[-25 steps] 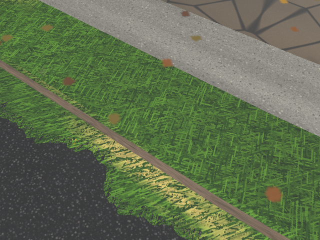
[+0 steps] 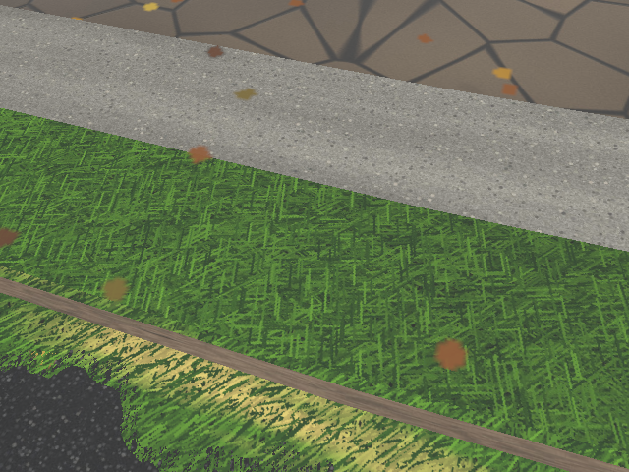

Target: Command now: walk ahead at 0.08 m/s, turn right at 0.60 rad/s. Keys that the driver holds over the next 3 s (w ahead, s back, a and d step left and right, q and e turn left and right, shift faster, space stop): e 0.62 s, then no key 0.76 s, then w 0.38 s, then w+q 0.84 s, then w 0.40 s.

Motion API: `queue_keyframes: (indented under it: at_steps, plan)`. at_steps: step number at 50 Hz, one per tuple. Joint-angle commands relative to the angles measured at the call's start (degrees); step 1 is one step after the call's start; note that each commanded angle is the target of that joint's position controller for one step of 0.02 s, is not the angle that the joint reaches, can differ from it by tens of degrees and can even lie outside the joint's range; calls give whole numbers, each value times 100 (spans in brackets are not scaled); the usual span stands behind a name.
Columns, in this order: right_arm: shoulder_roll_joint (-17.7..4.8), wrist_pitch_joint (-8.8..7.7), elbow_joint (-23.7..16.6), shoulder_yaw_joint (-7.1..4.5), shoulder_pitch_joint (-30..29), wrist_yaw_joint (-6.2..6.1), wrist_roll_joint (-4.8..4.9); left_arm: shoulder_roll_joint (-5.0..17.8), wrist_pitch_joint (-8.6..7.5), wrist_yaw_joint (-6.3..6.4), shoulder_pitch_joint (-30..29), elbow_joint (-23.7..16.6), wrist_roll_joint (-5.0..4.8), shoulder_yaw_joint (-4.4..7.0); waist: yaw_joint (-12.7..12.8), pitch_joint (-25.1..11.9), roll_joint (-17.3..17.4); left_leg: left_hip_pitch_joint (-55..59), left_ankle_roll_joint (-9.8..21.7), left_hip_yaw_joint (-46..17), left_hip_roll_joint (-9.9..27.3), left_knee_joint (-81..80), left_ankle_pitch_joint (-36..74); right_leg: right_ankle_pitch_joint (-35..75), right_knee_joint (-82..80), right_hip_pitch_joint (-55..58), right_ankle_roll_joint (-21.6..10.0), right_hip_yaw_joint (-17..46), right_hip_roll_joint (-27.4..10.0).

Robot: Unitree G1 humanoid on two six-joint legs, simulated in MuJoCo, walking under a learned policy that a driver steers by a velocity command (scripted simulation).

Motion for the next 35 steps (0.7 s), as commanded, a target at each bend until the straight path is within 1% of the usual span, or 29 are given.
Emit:
queue_keyframes:
  at_steps: [1,2,3,4,5,6,7,8,9,10,11,12,14,16,18,20,21,22,23,24,25,26,27,28,29,30,32,33,35]
  plan:
    - [-540,-230,-508,-159,-162,40,6,1007,-46,0,-299,-410,-20,290,-97,-470,-1031,245,133,33,-113,-927,185,265,-704,539,-924,1948,-1254]
    - [-522,-262,-432,-174,85,55,-11,973,-27,13,-425,-437,-64,278,-266,-584,-980,688,188,96,-109,-1561,695,627,-477,494,-788,1913,-1133]
    - [-624,-276,-365,-213,316,50,-55,850,-22,31,-426,-457,-88,241,-350,-723,-818,1315,298,13,163,-1998,1334,531,-171,221,-548,1769,-954]
    - [-953,-249,-388,-272,531,19,-148,517,-24,31,-189,-471,-37,146,-247,-1031,124,2109,688,-893,1260,-2142,1842,-807,881,-399,-178,1166,-533]
    - [-1327,-186,-327,-337,460,28,-289,581,-60,40,-91,-616,-103,184,-29,-603,1615,2035,1640,-2275,2253,-2373,2642,-2359,1894,-1634,181,-73,313]
    - [-1033,-197,-438,-279,312,7,-239,1072,-94,53,25,-504,0,340,-88,-493,1233,1803,2037,-2424,2605,-2390,2625,-2403,3192,-1854,455,-158,-167]
    - [-742,-188,-498,-183,118,-42,-188,1226,-72,34,71,-378,-42,425,-29,-411,878,1654,1857,-1856,2300,-2318,2514,-2009,3642,-1851,556,-209,-309]
    - [-626,-163,-543,-145,-75,-76,-142,1114,-3,46,174,-243,-57,435,41,-314,679,1590,1589,-1296,1918,-2260,2303,-1696,3834,-1843,677,-286,-378]
    - [-590,-145,-545,-128,-130,-105,-77,990,51,48,168,-229,-52,414,-7,-231,698,1647,1495,-994,1774,-2239,2379,-1395,3984,-2001,770,-339,-420]
    - [-605,-118,-530,-112,-82,-134,-77,803,80,21,116,-243,-74,362,-51,-197,715,1615,1477,-671,1650,-2246,2672,-1225,3954,-1985,835,-475,-459]
    - [-643,-89,-499,-124,18,-154,-105,681,87,2,-8,-302,-96,322,-132,-200,763,1649,1494,-420,1562,-2279,2852,-1094,3763,-1961,881,-647,-489]
    - [-692,-57,-463,-146,140,-170,-124,584,81,-13,-168,-381,-106,284,-229,-253,832,1821,1539,-293,1573,-2280,2999,-1031,3512,-1993,919,-759,-538]
    - [-799,5,-407,-192,282,-184,-122,474,68,-56,-378,-496,-86,225,-364,-406,888,2114,1613,-140,1688,-2231,3221,-1005,2956,-1898,952,-869,-676]
    - [-943,50,-397,-243,227,-155,-86,402,64,-115,-450,-557,-53,177,-393,-512,904,2060,1610,77,1771,-2197,3338,-963,2354,-1479,902,-1028,-769]
    - [-1059,68,-382,-282,150,-100,-32,438,77,-159,-416,-574,-55,182,-371,-540,964,1873,1569,267,1827,-2160,3404,-877,1820,-1001,811,-1228,-759]
    - [-1110,52,-334,-300,169,-47,53,520,112,-196,-363,-588,-70,223,-346,-527,1008,1869,1490,341,1907,-2016,3319,-758,1285,-714,683,-1364,-705]
    - [-1127,38,-312,-306,155,-27,109,546,132,-216,-299,-588,-77,247,-288,-527,1004,1870,1409,376,1940,-1875,3259,-603,918,-526,583,-1412,-673]
    - [-1116,23,-298,-304,84,-16,177,554,147,-231,-137,-544,-77,278,-148,-546,950,1779,1262,497,1905,-1619,3153,-216,354,-168,443,-1502,-600]
    - [-999,-1,-246,-272,139,-7,224,632,147,-215,120,-457,-65,340,-7,-619,793,1503,1013,727,1758,-1155,2876,324,-274,458,255,-1513,-471]
    - [-762,-41,-136,-201,478,18,133,960,135,-148,454,-402,-57,467,83,-831,84,801,570,1163,1416,-179,2226,1546,-664,1494,-3,-961,-703]
    - [-272,-61,-450,-6,434,34,-275,1734,89,-33,638,-548,-9,607,-84,-1009,-1841,-1108,-28,1448,618,1787,-1471,4171,-477,2667,-834,1415,-2399]
    - [-519,-60,-540,-63,-12,-20,-187,1508,-69,-104,661,-589,167,500,290,-1410,-1471,-1528,-112,404,242,2769,-2051,4016,-621,2157,-1852,2110,-2958]
    - [-756,-23,-550,-130,-206,-51,-42,1266,-182,-143,517,-526,157,420,283,-1127,-960,-1613,-61,170,383,3093,-1666,3563,-708,1967,-1721,1550,-2623]
    - [-788,-4,-517,-149,-198,-77,-22,1104,-229,-119,271,-440,65,374,120,-851,-808,-1651,8,130,477,2943,-1160,3042,-720,1734,-1388,1118,-2275]
    - [-806,9,-432,-169,-158,-126,-77,984,-215,-84,59,-446,-13,330,37,-747,-582,-1615,18,79,544,2700,-774,2648,-744,1581,-1142,940,-2047]
    - [-834,28,-431,-186,-110,-140,-105,966,-186,-48,-143,-461,-45,295,-77,-671,-650,-1386,-18,85,508,2575,-468,2696,-776,1290,-1067,813,-1908]
    - [-723,40,-318,-163,144,-107,-77,909,-148,18,-303,-476,29,246,-212,-824,-748,-1019,-109,184,341,2501,-85,2815,-819,1086,-1070,618,-1756]
    - [-659,54,-271,-138,222,-100,-58,867,-146,39,-321,-462,47,227,-215,-876,-748,-924,-149,219,322,2268,11,2777,-819,1085,-1069,537,-1711]
    - [-538,80,-280,-81,140,-101,-52,820,-137,64,-275,-386,54,200,-138,-847,-746,-783,-201,242,323,1686,93,2525,-810,1067,-1049,509,-1657]
Next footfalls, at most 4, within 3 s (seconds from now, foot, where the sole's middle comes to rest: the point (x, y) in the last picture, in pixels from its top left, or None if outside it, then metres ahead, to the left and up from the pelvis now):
0.08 left None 0.06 0.13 -0.78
0.48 right None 0.04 -0.14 -0.78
0.92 left None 0.14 0.07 -0.78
1.70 right None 0.10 -0.20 -0.78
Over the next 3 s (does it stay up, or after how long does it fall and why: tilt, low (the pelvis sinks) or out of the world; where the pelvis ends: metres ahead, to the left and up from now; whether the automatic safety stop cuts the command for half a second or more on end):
stays up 0.75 -0.28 0.01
